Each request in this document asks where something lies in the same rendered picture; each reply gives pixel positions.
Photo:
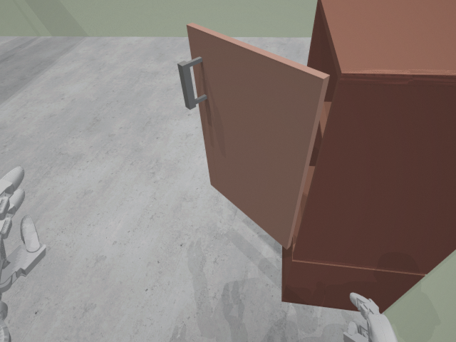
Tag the handle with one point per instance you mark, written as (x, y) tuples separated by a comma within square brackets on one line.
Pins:
[(186, 82)]

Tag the robot left hand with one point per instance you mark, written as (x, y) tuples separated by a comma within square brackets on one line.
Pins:
[(26, 256)]

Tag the robot right hand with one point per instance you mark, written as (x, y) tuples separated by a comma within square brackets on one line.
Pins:
[(378, 327)]

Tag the cupboard door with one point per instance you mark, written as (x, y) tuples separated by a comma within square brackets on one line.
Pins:
[(259, 124)]

